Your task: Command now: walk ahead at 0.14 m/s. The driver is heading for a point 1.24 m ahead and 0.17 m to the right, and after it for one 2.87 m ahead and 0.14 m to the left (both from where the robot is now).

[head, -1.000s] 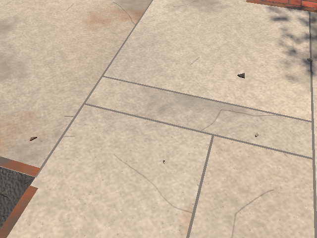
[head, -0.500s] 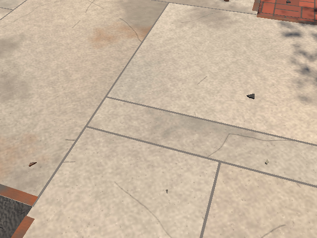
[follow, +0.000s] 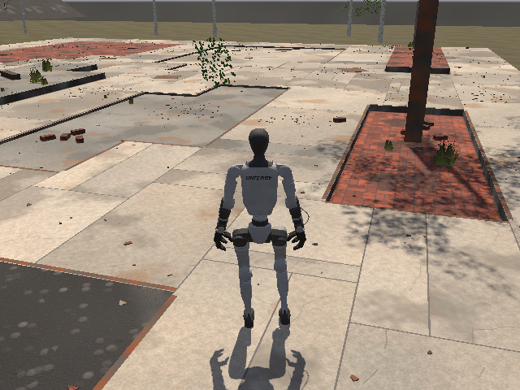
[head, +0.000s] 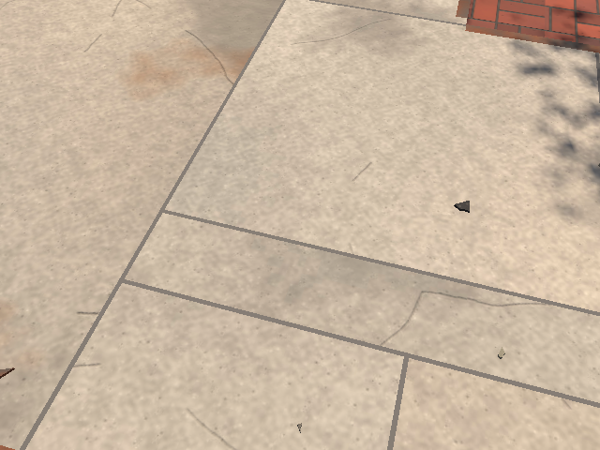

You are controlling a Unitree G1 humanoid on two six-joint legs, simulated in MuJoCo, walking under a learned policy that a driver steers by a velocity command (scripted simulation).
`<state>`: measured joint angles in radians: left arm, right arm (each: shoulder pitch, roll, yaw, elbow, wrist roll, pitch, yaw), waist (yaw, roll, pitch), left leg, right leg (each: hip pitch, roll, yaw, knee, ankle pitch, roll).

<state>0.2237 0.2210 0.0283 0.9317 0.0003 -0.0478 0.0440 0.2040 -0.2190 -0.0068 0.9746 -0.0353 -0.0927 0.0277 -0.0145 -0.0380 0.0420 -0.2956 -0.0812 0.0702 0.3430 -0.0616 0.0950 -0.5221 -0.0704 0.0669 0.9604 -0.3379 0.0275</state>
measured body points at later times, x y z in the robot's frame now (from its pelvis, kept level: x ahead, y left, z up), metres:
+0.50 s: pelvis +0.13 -0.04 +0.01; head +0.15 -0.07 +0.46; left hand +0.07 +0.20 -0.12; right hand +0.29 -0.30 -0.12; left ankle +0.26 +0.13 -0.67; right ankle +0.05 -0.14 -0.74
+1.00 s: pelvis +0.39 +0.03 +0.01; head +0.41 +0.04 +0.46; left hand +0.52 +0.30 -0.11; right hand +0.41 -0.22 -0.13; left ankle +0.38 +0.11 -0.74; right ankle +0.48 -0.14 -0.66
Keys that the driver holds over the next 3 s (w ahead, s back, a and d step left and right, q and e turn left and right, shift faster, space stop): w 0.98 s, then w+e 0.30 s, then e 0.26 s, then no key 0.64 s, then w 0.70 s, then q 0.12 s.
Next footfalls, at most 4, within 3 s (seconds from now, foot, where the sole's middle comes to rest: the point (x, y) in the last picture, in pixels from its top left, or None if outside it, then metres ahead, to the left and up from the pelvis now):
0.24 right None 0.09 -0.14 -0.78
0.72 left None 0.42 0.12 -0.78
1.30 right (352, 339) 0.74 -0.12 -0.78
1.78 left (290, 279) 0.91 0.03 -0.78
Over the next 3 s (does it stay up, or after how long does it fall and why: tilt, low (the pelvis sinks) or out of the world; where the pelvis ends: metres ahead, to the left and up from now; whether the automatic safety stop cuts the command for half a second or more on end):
stays up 1.05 -0.18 -0.01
